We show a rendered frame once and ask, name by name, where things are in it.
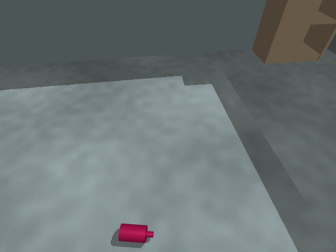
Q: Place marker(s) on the bookshelf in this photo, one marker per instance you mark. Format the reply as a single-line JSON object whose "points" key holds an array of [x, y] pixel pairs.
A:
{"points": [[295, 30]]}

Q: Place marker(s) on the bottle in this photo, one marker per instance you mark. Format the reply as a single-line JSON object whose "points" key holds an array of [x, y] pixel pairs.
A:
{"points": [[134, 233]]}

